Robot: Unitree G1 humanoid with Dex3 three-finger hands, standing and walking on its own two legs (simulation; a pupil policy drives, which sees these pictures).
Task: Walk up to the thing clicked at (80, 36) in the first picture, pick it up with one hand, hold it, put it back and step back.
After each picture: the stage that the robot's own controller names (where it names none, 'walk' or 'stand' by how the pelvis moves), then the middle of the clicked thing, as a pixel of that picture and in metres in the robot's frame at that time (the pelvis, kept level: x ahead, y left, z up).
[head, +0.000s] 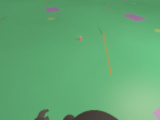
stand; (80, 38) +2.03 +0.22 -0.72
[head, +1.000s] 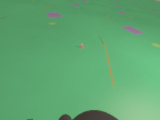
walk; (81, 46) +1.90 +0.07 -0.70
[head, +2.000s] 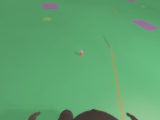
walk; (81, 53) +1.30 +0.06 -0.71
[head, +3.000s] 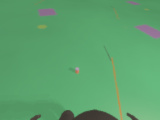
walk; (77, 70) +0.87 +0.12 -0.71
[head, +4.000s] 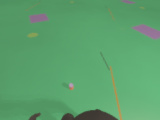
walk; (71, 86) +0.57 +0.19 -0.71
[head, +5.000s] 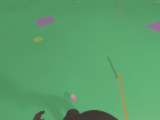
stand; (73, 97) +0.39 +0.22 -0.71
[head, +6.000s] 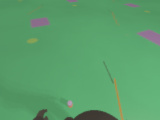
stand; (70, 104) +0.33 +0.19 -0.72
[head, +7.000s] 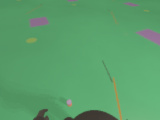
stand; (69, 103) +0.34 +0.20 -0.73
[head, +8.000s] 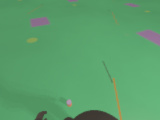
stand; (69, 103) +0.34 +0.20 -0.73
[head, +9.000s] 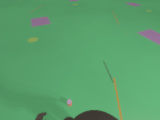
stand; (69, 102) +0.34 +0.20 -0.73
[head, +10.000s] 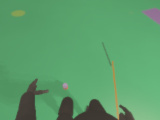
go down; (65, 86) +0.37 +0.20 -0.62
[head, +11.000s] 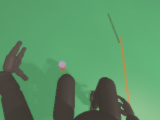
go down; (62, 66) +0.44 +0.21 -0.31
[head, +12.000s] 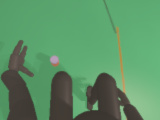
close in; (54, 61) +0.43 +0.23 -0.27
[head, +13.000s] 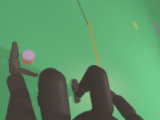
close; (28, 57) +0.43 +0.26 -0.22
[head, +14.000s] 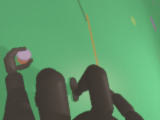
close; (23, 56) +0.42 +0.26 -0.22
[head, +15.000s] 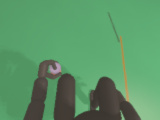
lift; (55, 70) +0.33 +0.23 -0.09
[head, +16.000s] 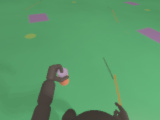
hold; (63, 76) +0.32 +0.17 +0.04
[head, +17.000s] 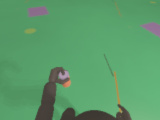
hold; (65, 79) +0.32 +0.16 -0.02
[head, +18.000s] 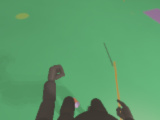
crouch; (74, 102) +0.21 +0.07 -0.57
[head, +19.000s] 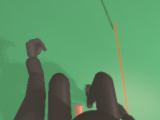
lower; (79, 112) +0.04 -0.03 -0.31
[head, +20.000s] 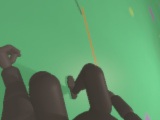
lower; (59, 112) +0.05 +0.01 -0.26
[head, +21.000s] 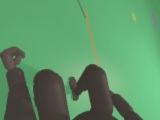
lower; (54, 116) +0.04 +0.05 -0.25
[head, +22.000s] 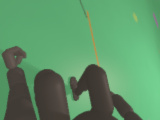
lower; (57, 115) +0.04 +0.03 -0.25
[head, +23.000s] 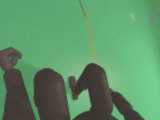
lower; (58, 113) +0.04 +0.01 -0.25
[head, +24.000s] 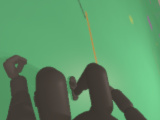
loosen; (61, 112) +0.05 -0.01 -0.24
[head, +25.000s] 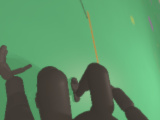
withdraw; (65, 112) +0.05 -0.03 -0.23
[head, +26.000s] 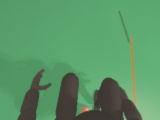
walk; (85, 114) +0.04 -0.05 -0.35
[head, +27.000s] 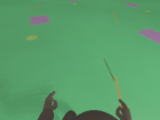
stand; out of the picture -0.06 -0.06 -0.68
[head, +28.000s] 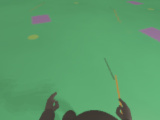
stand; out of the picture -0.05 -0.06 -0.69
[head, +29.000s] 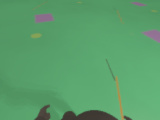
stand; out of the picture -0.04 -0.08 -0.72
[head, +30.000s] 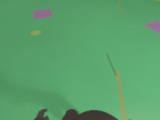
walk; out of the picture -0.02 -0.08 -0.74
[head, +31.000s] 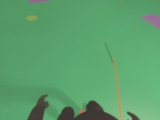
walk; (81, 115) +0.09 -0.04 -0.72
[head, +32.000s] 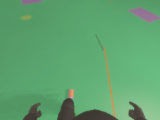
walk; (71, 94) +0.33 +0.16 -0.71
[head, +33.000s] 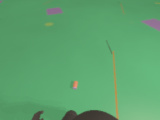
stand; (75, 85) +0.57 +0.19 -0.73
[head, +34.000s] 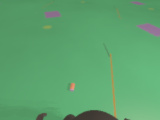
stand; (72, 87) +0.58 +0.21 -0.75
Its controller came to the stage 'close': yes
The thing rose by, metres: 0.70
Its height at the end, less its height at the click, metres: -0.02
